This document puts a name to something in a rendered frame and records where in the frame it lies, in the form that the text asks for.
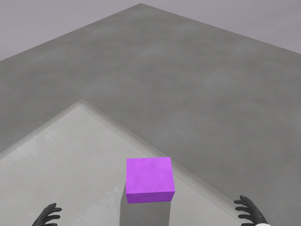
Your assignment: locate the left robot hand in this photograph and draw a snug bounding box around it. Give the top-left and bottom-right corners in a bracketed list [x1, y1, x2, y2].
[32, 203, 62, 226]

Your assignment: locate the carton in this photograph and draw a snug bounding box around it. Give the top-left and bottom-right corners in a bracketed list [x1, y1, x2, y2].
[126, 157, 175, 203]

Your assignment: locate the right robot hand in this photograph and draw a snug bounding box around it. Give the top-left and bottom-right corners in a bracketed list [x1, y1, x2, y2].
[234, 195, 268, 226]

